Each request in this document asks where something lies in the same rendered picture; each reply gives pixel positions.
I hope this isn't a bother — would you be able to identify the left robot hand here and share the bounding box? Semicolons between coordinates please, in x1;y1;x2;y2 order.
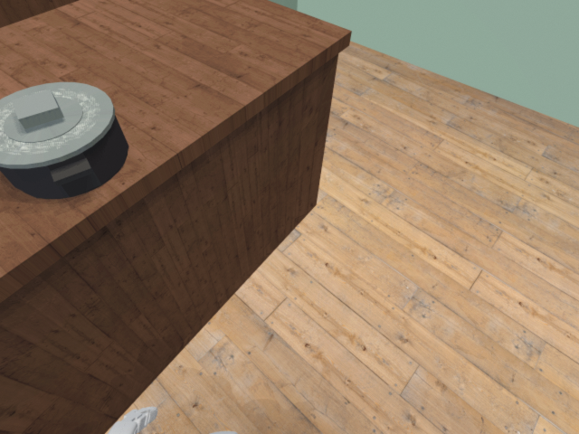
108;407;157;434

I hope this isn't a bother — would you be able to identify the knob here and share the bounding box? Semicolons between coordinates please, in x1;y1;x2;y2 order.
12;90;64;129

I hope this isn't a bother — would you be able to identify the lid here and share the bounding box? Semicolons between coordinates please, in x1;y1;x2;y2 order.
0;82;115;169

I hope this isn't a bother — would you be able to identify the table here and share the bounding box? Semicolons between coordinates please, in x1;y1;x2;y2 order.
0;0;352;434

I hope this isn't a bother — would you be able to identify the pot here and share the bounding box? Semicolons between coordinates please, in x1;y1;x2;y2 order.
0;116;128;199

